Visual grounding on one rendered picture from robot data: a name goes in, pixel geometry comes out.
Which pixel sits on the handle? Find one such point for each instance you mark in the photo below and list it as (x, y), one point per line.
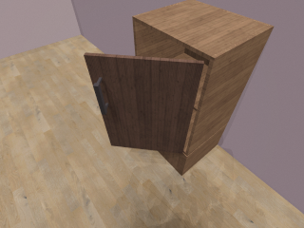
(100, 98)

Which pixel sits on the cupboard door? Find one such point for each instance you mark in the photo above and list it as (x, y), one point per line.
(150, 99)

